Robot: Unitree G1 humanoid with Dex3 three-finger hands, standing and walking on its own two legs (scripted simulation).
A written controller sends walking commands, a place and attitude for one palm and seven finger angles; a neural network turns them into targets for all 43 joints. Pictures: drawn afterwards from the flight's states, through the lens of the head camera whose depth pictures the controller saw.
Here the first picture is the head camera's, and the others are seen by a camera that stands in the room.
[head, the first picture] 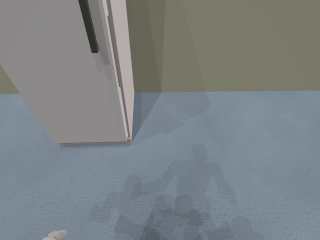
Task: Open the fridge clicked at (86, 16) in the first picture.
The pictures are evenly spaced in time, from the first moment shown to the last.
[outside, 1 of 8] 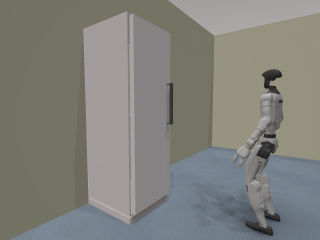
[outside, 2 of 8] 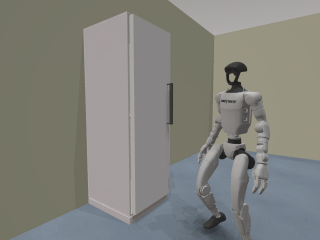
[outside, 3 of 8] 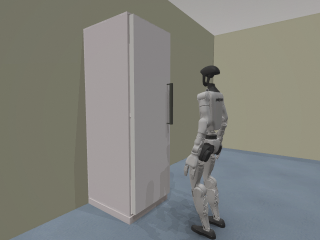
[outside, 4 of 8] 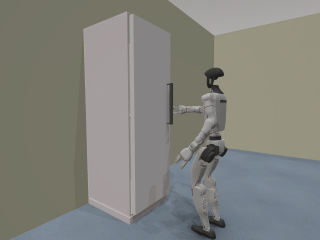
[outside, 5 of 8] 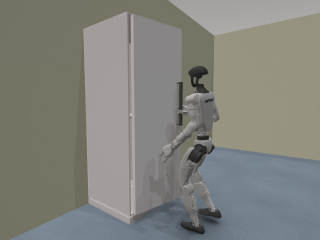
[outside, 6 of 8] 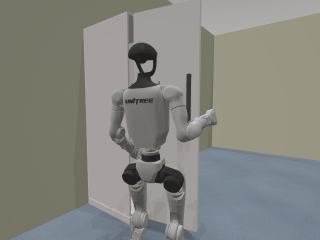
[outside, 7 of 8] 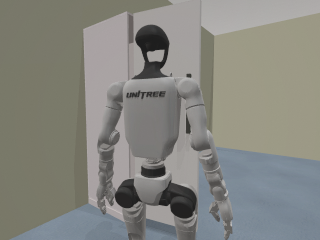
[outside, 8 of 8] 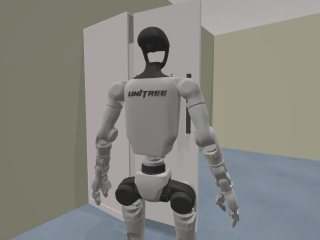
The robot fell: no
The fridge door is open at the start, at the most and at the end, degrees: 0 84 78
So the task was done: yes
